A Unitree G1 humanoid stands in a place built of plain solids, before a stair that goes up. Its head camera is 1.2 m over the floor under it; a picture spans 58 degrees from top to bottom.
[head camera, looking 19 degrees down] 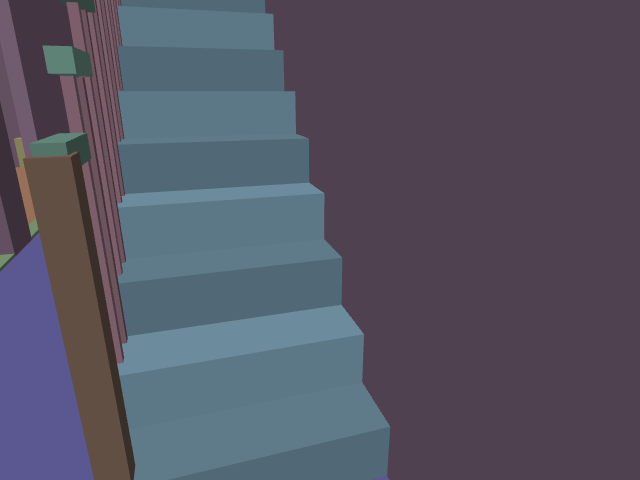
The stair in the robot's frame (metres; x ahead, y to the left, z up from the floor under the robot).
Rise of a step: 0.20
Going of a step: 0.23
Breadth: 0.83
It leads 17 degrees to the left of straight ahead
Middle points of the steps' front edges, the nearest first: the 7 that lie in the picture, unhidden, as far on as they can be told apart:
0.97 0.17 0.20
1.19 0.24 0.40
1.41 0.31 0.60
1.63 0.38 0.80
1.85 0.45 1.00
2.07 0.51 1.20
2.29 0.58 1.40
